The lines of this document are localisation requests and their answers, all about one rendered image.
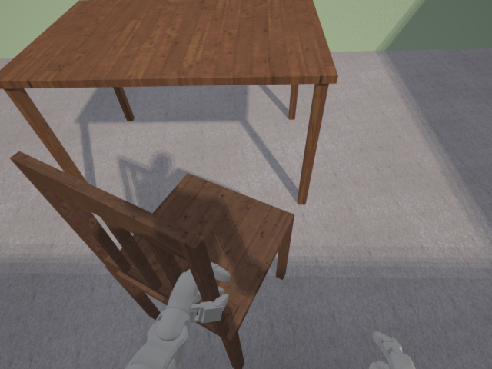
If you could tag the chair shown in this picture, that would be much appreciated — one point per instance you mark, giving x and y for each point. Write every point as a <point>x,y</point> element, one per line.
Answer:
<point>199,222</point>

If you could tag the left robot hand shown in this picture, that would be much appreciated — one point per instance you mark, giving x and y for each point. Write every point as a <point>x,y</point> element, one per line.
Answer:
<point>185,293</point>

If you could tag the left robot forearm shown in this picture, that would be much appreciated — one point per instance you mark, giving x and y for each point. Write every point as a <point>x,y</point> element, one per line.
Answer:
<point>166,344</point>

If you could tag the right robot hand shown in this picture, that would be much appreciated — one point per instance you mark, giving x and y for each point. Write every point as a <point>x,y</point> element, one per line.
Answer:
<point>392,350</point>

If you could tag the table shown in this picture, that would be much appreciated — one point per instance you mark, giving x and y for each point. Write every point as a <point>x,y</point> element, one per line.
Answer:
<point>145,43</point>

